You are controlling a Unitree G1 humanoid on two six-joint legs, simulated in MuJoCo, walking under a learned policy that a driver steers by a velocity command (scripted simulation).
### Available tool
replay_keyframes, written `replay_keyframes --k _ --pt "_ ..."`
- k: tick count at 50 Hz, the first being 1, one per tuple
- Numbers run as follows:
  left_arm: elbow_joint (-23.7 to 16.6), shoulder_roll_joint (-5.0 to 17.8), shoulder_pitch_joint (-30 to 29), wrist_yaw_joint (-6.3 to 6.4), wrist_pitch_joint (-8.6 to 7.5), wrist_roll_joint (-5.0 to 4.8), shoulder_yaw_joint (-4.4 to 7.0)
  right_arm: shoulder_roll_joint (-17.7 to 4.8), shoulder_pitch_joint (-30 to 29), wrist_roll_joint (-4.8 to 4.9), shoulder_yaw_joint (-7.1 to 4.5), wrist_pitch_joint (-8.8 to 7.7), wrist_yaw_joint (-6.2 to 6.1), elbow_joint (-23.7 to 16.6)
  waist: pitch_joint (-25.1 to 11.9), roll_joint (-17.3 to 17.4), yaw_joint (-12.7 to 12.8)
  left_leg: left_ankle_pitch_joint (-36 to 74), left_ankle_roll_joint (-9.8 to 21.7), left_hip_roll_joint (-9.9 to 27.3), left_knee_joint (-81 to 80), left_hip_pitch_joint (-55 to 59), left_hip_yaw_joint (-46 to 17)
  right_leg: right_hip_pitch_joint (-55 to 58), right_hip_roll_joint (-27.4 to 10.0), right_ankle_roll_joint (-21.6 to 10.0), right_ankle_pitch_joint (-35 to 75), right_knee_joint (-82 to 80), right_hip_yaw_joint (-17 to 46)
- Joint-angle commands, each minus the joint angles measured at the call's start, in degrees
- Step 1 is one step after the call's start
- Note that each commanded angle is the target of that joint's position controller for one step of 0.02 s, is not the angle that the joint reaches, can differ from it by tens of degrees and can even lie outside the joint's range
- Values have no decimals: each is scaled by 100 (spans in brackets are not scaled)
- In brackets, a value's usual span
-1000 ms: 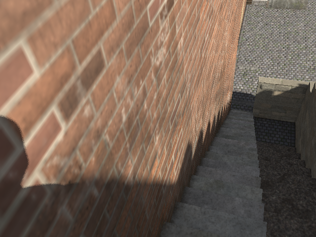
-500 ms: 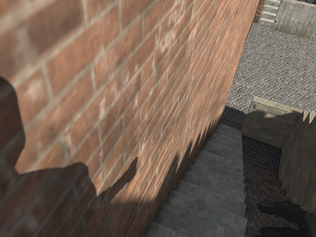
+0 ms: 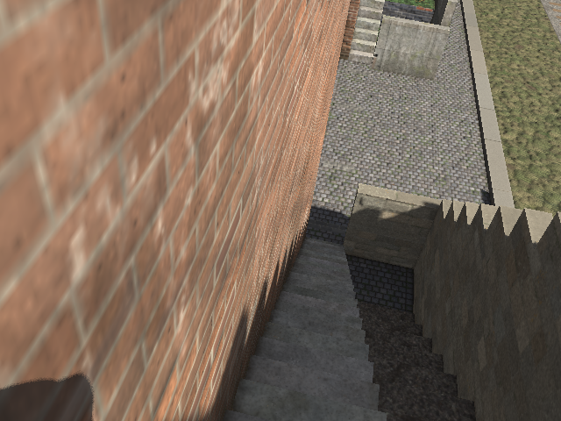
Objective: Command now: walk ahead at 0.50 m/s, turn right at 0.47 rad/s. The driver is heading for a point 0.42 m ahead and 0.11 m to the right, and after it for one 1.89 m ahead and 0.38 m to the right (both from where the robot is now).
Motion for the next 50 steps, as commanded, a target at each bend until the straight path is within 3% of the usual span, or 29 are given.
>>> replay_keyframes --k 1,2,3,4,5,6,7,8,10,11,13,16,17,18,19,20,21,22,23,25,26,27,28,30,31,38,45,46,50 --pt "-370 -161 -26 -75 -149 127 -143 -1089 -119 -65 -271 29 -102 -349 695 1564 6 -1272 688 611 -1415 -1124 34 1103 -302 -300 178 -1625 -606" --pt "-298 -102 145 -130 -199 77 -116 -1064 -529 -148 -225 22 -45 -420 575 1302 218 -1200 744 575 -1216 -1196 -47 1432 -319 -471 397 -2135 -823" --pt "-322 -51 88 -232 -219 76 -116 -947 -790 -28 -168 55 -24 -588 821 897 277 -435 647 447 -763 -906 -4 1183 -205 -673 413 -2895 -759" --pt "-306 34 102 -301 -249 95 -83 -1100 -356 130 -257 150 -67 -404 1079 225 166 343 524 230 174 -531 153 748 -64 -787 542 -3435 -467" --pt "-417 557 -167 -195 -204 10 -47 -947 -148 77 -164 223 -111 -718 952 -1270 -285 -757 113 -79 905 -931 275 606 -138 -926 3586 -2805 -73" --pt "-612 1237 -639 -54 -135 -258 139 -1040 -594 141 -102 136 -127 -1023 881 -2085 -247 -2063 -143 -717 1168 -1934 689 611 -306 -1573 2883 -3320 1174" --pt "-687 1461 -507 -33 -203 -216 222 -1184 -1525 166 -95 33 -167 -1310 1020 -1767 239 -2295 -77 -856 1528 -2771 260 828 -448 -1915 2071 -3764 2212" --pt "-733 1572 -270 -24 -322 -73 298 -1114 -1770 151 -66 -86 -103 -1383 663 -1513 335 -1974 87 -843 1824 -3177 -160 1434 -698 -2081 1633 -3802 2633" --pt "-1009 1311 -724 -24 -360 -24 247 -1104 -1485 50 -97 -130 -76 -1229 218 -1725 80 -1456 282 -875 995 -2413 -514 1794 -590 -1769 1733 -3480 2274" --pt "-1137 1240 -964 17 -450 136 227 -1249 -1284 46 -176 -131 26 -1122 -160 -1886 -188 -293 248 -831 1455 -1506 -480 1382 -573 -1771 1878 -3344 1909" --pt "-1465 1064 -1235 -34 -418 53 180 -1245 -1246 -33 -186 -122 115 -1116 -596 -1335 -283 40 111 -942 1342 -267 -283 1043 -408 -1711 2016 -3253 1547" --pt "-1468 779 -1097 -22 -277 -97 90 -986 -1110 -156 -100 -114 156 -1114 -442 -679 -497 408 -121 -772 41 821 -488 969 -184 -1625 1046 -2908 1613" --pt "-1554 565 -676 -16 -352 -85 59 -1383 -1222 -148 -199 -124 142 -1060 -137 88 -282 1186 123 -637 -211 712 -621 608 178 -1437 369 -2606 1356" --pt "-1517 430 -282 -20 -400 -59 21 -1619 -1419 -69 -257 -99 122 -990 -40 932 -34 767 508 -368 -472 740 -1112 269 399 -1207 -136 -2241 899" --pt "-1469 453 -148 -9 -439 -5 16 -1520 -1432 17 -238 -60 142 -959 72 1301 -24 324 865 -149 -619 867 -1519 -162 512 -1062 -378 -1876 543" --pt "-1453 537 -121 -3 -476 8 37 -1348 -1417 69 -190 -38 163 -945 101 1308 -15 95 1111 2 -649 905 -1763 -416 519 -1015 -232 -1622 337" --pt "-1449 521 -85 3 -483 -48 35 -1218 -1523 193 -173 -42 175 -902 71 1493 -5 81 1170 -5 -488 825 -1660 -521 431 -1028 92 -1692 312" --pt "-1351 448 30 -10 -571 -62 6 -1024 -1796 302 -109 -36 173 -915 160 1395 81 -176 1094 -186 -311 468 -1340 -314 291 -1114 511 -2073 350" --pt "-1416 551 -170 -92 -658 -58 3 -943 -2088 325 -54 -31 120 -1049 215 891 59 -316 886 -569 43 81 -674 216 188 -1220 1153 -2681 486" --pt "-1549 924 -514 -245 -791 -175 64 -1269 -1836 230 -166 -167 84 -1034 460 -558 -188 -908 566 -1021 198 -627 -104 925 -52 -1532 1973 -3214 1509" --pt "-1559 839 -644 -279 -799 -255 45 -1407 -1864 166 -206 -241 61 -963 621 -529 -151 -773 465 -911 106 -711 -137 1062 -92 -1608 2707 -3244 1555" --pt "-1548 758 -617 -321 -760 -160 -18 -1416 -1698 58 -177 -274 73 -848 367 -424 -185 -503 456 -828 48 -553 -181 1401 -151 -1639 3588 -3189 1639" --pt "-1539 781 -618 -316 -714 -120 -19 -1351 -1703 34 -141 -267 82 -823 48 -317 -152 136 426 -753 -15 -221 -203 1639 -155 -1609 4167 -3075 1417" --pt "-1540 781 -603 -262 -632 -20 -48 -1346 -1586 49 -117 -226 112 -725 -277 -253 -141 1061 395 -692 -92 183 -216 1915 -53 -1432 4492 -2956 1150" --pt "-1544 778 -548 -279 -655 -46 -56 -1460 -1506 120 -160 -228 171 -659 -528 -134 -98 795 414 -722 -173 269 -184 2221 -112 -1459 4319 -3093 1170" --pt "-1491 768 -632 -238 -634 -93 -108 -1332 -1702 114 -99 -213 130 -525 -320 -135 -57 1408 374 -662 -554 538 -154 2303 -165 -1254 4574 -3321 1097" --pt "-1422 892 -502 -265 -663 -109 -77 -1398 -1671 125 -173 -175 183 -317 -374 -104 -75 1541 494 -681 -483 916 -155 1963 -94 -1158 4279 -3253 954" --pt "-1429 886 -533 -277 -662 -137 -84 -1377 -1725 117 -180 -172 149 -260 -178 -42 -96 1714 479 -664 -504 930 -174 1755 -139 -1122 4317 -3240 978" --pt "-1372 961 -395 -216 -671 -77 -84 -1374 -1654 120 -220 -143 159 -77 -357 -80 -114 1962 580 -651 -418 1259 -209 1610 -111 -987 4193 -3184 879"
Keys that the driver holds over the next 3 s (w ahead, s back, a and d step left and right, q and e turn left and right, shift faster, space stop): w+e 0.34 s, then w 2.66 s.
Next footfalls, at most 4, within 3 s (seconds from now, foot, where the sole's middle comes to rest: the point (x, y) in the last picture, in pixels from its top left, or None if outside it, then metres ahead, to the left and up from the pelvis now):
0.08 right None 0.01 -0.21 -0.77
0.30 left None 0.12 0.03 -0.77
2.28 left None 0.24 0.01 -0.83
2.88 right None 0.85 -0.21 -1.36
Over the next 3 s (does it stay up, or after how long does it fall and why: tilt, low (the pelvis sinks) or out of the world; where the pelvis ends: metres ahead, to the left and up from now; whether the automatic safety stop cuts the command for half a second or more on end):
stays up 0.82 -0.19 -0.70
